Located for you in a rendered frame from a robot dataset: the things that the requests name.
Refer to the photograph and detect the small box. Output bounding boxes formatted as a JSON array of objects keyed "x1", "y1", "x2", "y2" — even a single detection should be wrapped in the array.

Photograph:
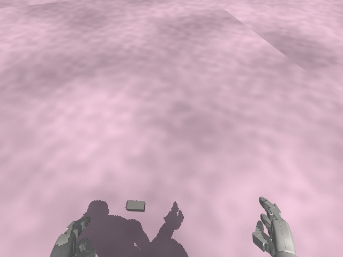
[{"x1": 126, "y1": 200, "x2": 145, "y2": 212}]

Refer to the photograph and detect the right robot hand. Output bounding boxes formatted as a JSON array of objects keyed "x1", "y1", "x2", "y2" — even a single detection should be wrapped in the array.
[{"x1": 252, "y1": 196, "x2": 296, "y2": 257}]

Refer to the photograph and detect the left robot hand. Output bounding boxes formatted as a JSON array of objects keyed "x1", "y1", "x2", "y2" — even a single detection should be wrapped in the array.
[{"x1": 50, "y1": 216, "x2": 96, "y2": 257}]

